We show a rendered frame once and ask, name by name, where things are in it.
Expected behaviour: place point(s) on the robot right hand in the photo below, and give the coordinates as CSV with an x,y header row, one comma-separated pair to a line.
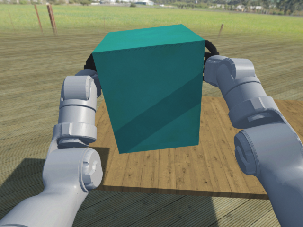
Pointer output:
x,y
212,49

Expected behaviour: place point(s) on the table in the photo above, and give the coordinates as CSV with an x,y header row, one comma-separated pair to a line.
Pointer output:
x,y
207,169

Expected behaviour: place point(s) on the robot left hand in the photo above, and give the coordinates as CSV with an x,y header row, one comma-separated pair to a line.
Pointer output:
x,y
90,64

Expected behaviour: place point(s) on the carton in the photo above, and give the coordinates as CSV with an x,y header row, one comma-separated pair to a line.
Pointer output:
x,y
151,79

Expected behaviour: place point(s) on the right robot forearm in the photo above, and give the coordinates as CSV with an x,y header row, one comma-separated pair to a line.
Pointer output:
x,y
248,104

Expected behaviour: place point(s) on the robot left upper arm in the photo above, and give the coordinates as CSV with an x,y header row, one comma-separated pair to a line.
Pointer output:
x,y
68,176

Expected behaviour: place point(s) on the left robot forearm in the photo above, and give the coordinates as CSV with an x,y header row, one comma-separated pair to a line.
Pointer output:
x,y
76,123

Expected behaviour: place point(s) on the robot right upper arm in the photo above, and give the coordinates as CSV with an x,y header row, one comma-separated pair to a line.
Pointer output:
x,y
273,154

